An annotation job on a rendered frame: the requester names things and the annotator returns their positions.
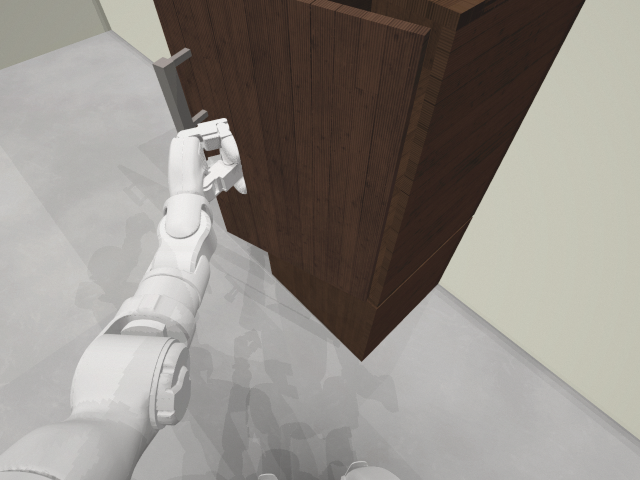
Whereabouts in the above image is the robot right shin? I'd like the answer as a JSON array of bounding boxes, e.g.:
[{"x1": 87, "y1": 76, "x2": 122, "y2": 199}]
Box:
[{"x1": 344, "y1": 461, "x2": 368, "y2": 476}]

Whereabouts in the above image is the robot left forearm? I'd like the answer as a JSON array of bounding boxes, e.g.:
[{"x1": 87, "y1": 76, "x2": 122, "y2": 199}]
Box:
[{"x1": 70, "y1": 193, "x2": 217, "y2": 412}]

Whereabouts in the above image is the left robot upper arm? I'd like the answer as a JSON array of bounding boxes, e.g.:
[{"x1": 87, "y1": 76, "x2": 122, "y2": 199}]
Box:
[{"x1": 0, "y1": 334, "x2": 191, "y2": 480}]

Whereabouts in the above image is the cupboard door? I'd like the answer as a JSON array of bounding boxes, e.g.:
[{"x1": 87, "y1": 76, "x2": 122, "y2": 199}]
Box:
[{"x1": 153, "y1": 0, "x2": 431, "y2": 302}]

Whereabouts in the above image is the robot left hand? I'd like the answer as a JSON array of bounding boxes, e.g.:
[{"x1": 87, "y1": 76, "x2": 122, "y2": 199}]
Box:
[{"x1": 168, "y1": 118, "x2": 247, "y2": 204}]

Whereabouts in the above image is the handle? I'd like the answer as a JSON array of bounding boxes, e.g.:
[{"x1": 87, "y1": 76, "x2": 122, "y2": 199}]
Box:
[{"x1": 152, "y1": 48, "x2": 208, "y2": 133}]

